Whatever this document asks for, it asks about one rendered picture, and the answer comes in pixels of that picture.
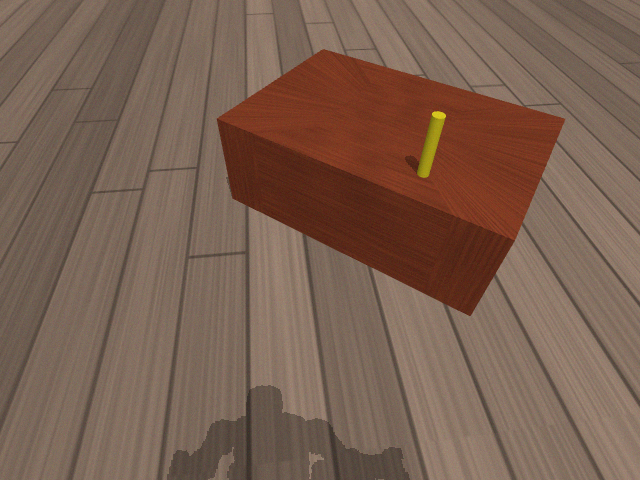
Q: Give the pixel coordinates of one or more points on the can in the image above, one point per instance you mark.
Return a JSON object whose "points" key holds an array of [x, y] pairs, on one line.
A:
{"points": [[431, 143]]}

